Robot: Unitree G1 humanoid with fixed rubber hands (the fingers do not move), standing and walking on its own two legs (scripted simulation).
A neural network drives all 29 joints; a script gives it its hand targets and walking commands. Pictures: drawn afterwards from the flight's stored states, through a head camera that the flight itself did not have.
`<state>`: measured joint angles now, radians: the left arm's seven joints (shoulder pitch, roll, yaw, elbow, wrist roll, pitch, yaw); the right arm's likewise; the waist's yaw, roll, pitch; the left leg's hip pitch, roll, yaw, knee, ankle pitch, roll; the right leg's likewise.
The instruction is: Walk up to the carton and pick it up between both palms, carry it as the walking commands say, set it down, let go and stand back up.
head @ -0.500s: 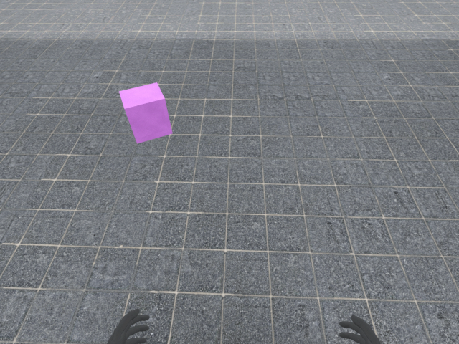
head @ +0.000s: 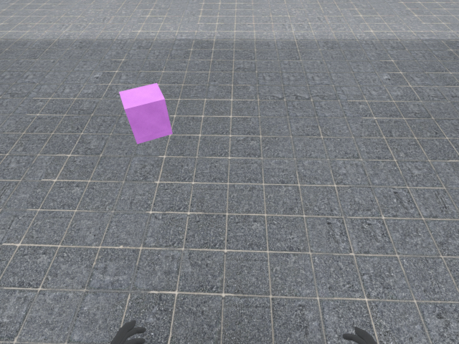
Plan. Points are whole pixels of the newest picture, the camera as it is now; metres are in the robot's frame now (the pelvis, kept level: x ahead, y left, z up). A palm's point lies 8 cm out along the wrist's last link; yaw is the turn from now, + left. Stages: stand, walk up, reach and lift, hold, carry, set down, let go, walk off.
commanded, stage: stand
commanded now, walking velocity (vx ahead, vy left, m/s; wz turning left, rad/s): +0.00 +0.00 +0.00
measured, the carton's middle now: (146, 113) +1.47 +0.60 -0.63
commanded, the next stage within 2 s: walk up in 0.80 s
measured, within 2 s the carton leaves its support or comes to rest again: neither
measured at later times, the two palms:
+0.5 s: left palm out of the picture +0.06 +0.23 -0.12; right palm out of the picture +0.06 -0.23 -0.12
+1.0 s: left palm out of the picture +0.01 +0.22 -0.13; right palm out of the picture +0.00 -0.22 -0.13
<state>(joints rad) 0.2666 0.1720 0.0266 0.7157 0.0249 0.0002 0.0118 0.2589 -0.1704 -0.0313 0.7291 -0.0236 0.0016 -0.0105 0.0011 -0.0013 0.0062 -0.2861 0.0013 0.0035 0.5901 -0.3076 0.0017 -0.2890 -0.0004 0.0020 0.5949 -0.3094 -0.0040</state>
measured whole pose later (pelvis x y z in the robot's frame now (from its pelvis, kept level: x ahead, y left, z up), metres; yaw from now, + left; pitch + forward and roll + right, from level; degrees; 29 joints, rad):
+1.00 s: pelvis +0.00 +0.00 +0.01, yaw +1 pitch -2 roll +0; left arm 0.30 0.15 0.03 1.03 0.02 -0.01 0.03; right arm 0.31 -0.15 -0.03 1.05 -0.02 0.00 -0.03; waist 0.00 0.00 0.03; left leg -0.20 0.00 -0.01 0.48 -0.29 0.01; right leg -0.19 0.00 -0.01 0.47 -0.28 -0.01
